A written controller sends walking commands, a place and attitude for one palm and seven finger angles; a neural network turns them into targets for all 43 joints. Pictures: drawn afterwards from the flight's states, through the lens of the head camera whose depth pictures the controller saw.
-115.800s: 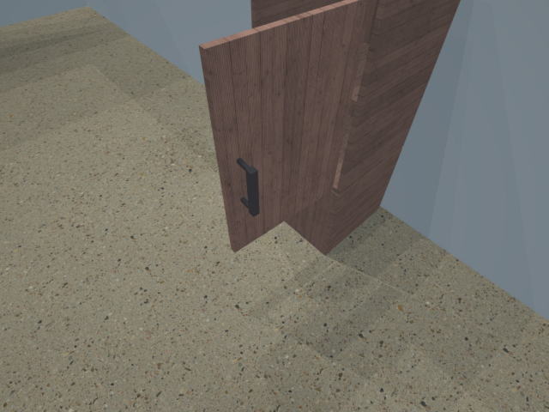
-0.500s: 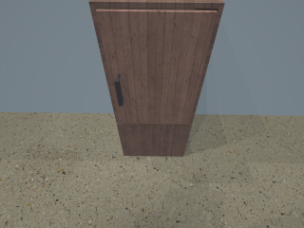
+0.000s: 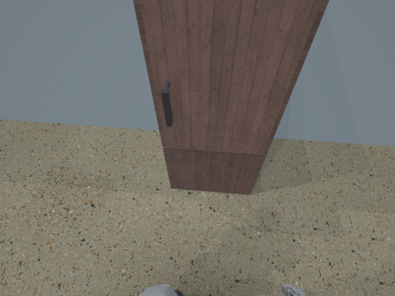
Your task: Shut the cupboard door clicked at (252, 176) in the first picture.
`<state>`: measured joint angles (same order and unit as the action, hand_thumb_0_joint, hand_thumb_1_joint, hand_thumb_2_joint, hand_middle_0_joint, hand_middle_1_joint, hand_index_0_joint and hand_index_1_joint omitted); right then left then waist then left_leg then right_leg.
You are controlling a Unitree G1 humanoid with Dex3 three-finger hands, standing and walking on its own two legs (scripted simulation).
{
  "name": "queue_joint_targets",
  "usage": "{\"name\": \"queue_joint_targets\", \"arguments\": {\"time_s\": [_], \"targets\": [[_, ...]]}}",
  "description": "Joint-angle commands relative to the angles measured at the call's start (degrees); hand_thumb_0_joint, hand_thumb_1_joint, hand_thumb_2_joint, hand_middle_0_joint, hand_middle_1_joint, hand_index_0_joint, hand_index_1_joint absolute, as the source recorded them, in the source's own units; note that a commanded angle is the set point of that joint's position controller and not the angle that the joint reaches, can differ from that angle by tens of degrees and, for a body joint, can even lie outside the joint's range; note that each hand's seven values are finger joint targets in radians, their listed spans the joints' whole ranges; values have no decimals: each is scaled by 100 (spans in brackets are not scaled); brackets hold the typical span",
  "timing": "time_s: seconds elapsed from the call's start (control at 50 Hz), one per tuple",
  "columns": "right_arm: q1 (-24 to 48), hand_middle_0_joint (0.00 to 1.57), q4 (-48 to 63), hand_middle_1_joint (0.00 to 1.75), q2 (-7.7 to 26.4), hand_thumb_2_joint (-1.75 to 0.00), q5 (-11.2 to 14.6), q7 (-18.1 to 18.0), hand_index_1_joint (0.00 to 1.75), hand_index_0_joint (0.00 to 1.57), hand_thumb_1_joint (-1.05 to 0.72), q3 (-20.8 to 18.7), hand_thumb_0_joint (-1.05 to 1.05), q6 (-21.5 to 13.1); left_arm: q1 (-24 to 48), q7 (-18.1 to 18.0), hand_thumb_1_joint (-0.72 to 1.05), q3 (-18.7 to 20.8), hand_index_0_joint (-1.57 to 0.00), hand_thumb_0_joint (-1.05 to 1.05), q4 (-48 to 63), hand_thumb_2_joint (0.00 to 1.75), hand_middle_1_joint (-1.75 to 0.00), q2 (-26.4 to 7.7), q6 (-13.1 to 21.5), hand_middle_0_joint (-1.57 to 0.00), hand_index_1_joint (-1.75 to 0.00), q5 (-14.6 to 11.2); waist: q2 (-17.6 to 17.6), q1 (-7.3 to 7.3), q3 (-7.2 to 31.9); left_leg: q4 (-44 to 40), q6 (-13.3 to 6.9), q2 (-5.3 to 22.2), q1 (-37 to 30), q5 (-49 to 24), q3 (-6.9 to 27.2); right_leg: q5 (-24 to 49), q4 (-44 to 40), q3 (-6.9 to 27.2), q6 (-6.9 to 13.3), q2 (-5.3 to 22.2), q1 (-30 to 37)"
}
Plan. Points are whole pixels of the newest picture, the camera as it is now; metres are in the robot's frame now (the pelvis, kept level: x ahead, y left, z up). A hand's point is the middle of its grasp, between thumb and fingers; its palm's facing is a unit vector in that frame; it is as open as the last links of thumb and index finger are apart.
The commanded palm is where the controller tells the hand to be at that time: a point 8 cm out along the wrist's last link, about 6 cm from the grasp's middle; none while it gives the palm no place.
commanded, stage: look again from close up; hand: left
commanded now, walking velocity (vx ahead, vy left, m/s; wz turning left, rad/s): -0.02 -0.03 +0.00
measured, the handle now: (168, 104) +0.65 +0.16 -0.06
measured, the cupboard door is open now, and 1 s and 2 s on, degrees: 0 0 0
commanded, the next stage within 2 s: raise the hand and make a fist in 0.64 s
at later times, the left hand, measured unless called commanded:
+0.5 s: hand out of the picture +0.01 +0.15 -0.16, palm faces +0.03 -0.98 -0.19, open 7.3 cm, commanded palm none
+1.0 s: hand (134, 236) +0.22 +0.15 -0.02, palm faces +0.14 -0.98 -0.12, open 6.8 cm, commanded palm +0.12 +0.20 -0.06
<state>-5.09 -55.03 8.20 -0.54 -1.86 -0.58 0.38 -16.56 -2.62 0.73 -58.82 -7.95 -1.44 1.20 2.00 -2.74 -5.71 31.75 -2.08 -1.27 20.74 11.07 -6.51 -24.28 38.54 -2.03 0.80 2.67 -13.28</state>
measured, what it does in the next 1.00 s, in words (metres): stands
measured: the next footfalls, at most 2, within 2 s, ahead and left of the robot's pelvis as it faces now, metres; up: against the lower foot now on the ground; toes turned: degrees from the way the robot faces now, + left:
none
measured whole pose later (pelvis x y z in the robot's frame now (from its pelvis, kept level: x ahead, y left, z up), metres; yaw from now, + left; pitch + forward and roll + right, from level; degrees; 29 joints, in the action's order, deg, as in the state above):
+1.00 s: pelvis +0.01 -0.01 -0.02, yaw +2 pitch +9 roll +2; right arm -13.1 -44.3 16.8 0.4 -2.4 -3.3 -20.1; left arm -21.9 -0.9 1.5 -10.0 -9.0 17.9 -9.3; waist -3.2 2.8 7.3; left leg 44.7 -0.1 0.4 37.9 16.3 -3.3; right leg -30.5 48.7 -5.1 2.4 1.3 -27.8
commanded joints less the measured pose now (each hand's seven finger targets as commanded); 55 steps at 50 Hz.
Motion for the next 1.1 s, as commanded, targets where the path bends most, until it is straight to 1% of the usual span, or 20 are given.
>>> {"name": "queue_joint_targets", "arguments": {"time_s": [0.0,0.04,0.14,0.22,0.42,0.66,0.7,0.72,0.74,0.76,0.78,0.8,0.82,0.86,0.9,0.96,0.98,1.0,1.04,1.08], "targets": [[-467,20,256,30,690,-90,36,-4,30,20,-90,-265,0,48,-763,9,90,103,-20,0,169,90,-30,-572,153,-20,-30,51,647,177,944,-114,-149,769,-733,-1195,830,2332,-1380,884,81,562,83],[-481,20,181,30,499,-90,2,48,30,20,-90,-223,0,108,-316,17,90,93,-20,0,319,90,-30,-666,192,-20,-30,32,1183,298,500,35,86,393,-508,-93,554,2578,-1586,1103,400,997,-209],[-640,20,-27,30,501,-90,-27,76,30,20,-90,-154,0,50,-238,35,90,86,-20,0,446,90,-30,-656,178,-20,-30,-12,11,296,415,-523,34,677,-942,-421,787,1324,-1585,652,242,520,-475],[-740,20,-136,30,460,-90,-38,78,30,20,-90,-102,0,25,-326,54,90,74,-20,0,349,90,-30,-626,181,-20,-30,-14,-155,242,-28,-926,31,690,-522,204,957,373,-1959,638,214,368,-374],[-1178,20,-575,30,529,-90,-12,19,30,20,-90,50,0,-128,-558,65,90,6,-20,0,-26,90,-30,-610,273,-20,-30,-70,-271,201,399,-878,56,735,-956,-994,818,1778,-2006,479,195,433,369],[-1483,20,-892,30,399,-90,5,-32,30,20,-90,83,0,-137,-919,11,90,-50,-20,0,-350,90,-30,-369,283,-20,-30,-71,-75,215,137,-898,36,732,-1086,-1009,753,1838,-2112,388,162,366,343],[-1507,20,-915,30,382,-90,9,-39,30,20,-90,92,0,-148,-973,-1,90,-52,-20,0,-364,90,-30,-363,286,-20,-30,-63,-58,220,193,-848,27,735,-1098,-1155,732,2067,-2068,359,154,374,423],[-738,20,-457,30,551,-90,35,46,30,20,-90,63,0,-253,-1173,-196,90,-77,-20,0,-426,90,-30,-492,483,-20,-30,61,4,48,-135,565,159,608,-596,-953,532,4895,-2182,1019,-162,709,-35],[-1413,20,1231,30,1763,-90,172,-462,30,20,-90,-96,0,-1363,3473,-85,90,1206,-20,0,8814,90,-30,-3138,2031,-20,-30,-977,-446,1102,2182,-240,-288,418,-2989,-1628,287,4672,-1399,178,-87,82,-547],[-1216,20,1107,30,1192,-90,141,-513,30,20,-90,106,0,-1781,378,-189,90,0,-22,0,7296,90,-32,-1241,1643,-22,-32,-838,-2435,647,3039,-421,-241,296,-3300,-2549,219,3347,-648,-13,75,-331,-209],[-957,20,838,30,1117,-90,207,-460,30,20,-90,28,0,-1921,580,-495,90,50,-24,0,7105,90,-34,-937,1363,-24,-34,-966,-1551,554,2355,-335,4,445,-2617,-2493,482,1955,-767,-297,94,-480,-707],[-860,20,454,30,1042,-90,411,-328,30,20,-90,15,0,-1897,-1208,-424,90,-505,-25,0,4572,90,-36,484,565,-25,-36,-1081,-762,638,1483,-374,-113,404,-1630,-1818,627,1584,-613,-285,38,-325,-1249],[-918,20,1090,30,1083,-90,384,-292,30,20,-90,-109,0,-1947,-387,-346,90,-759,-27,0,6256,90,-38,395,725,-27,-38,-1210,-699,471,1002,-217,-68,317,-990,-1200,780,1698,-803,-290,26,-245,-947],[-710,20,1377,30,1284,-90,265,-265,30,20,-90,-221,0,-2220,-525,-174,90,-712,-31,0,6002,90,-42,229,1236,-31,-42,-1019,-2,773,812,447,-103,188,-442,-578,773,1486,-655,-187,-79,-173,-1749],[-798,20,1645,30,1227,-90,97,-163,30,20,-90,-300,0,-2352,-940,47,90,-558,-35,0,5174,90,-46,406,1701,-35,-46,-903,1081,763,915,1213,-40,115,381,-394,978,1684,-18,-177,-177,-96,-2557],[-501,20,2052,30,1183,-90,10,86,30,20,-90,-530,0,-2399,-2389,845,90,-78,-40,0,4576,90,-52,438,2759,-40,-52,-1233,2319,120,1610,1944,171,48,1682,-97,997,2271,936,43,-311,-78,-2633],[-428,20,2198,30,1138,-90,67,178,30,20,-90,-572,0,-2344,-2848,1188,90,386,-42,0,4572,90,-54,157,3125,-42,-54,-1418,1963,-198,1940,2165,233,-49,1912,-293,878,2923,1286,237,-273,-37,-2302],[-298,20,2314,30,1142,-90,52,247,30,20,-90,-573,0,-2274,-2774,1559,90,566,-44,0,4777,90,-56,-2,3500,-44,-56,-1580,1746,-265,2204,2381,299,-88,2171,-299,786,3340,1560,341,-275,30,-2136],[-186,20,2545,30,1114,-90,40,310,30,20,-90,-593,0,-2142,-2138,2128,90,1115,-47,0,5328,90,-60,-612,4203,-47,-60,-1685,575,-299,2417,2841,333,-142,2575,-161,637,3283,1973,680,-216,77,-2295],[-115,20,2775,30,1059,-90,8,317,30,20,-90,-624,0,-1852,-2129,1974,90,1574,-51,0,5804,90,-64,-1223,4170,-51,-64,-1410,-882,-446,2556,3060,227,-84,2582,-262,478,2526,2176,761,-17,-19,-2609]]}}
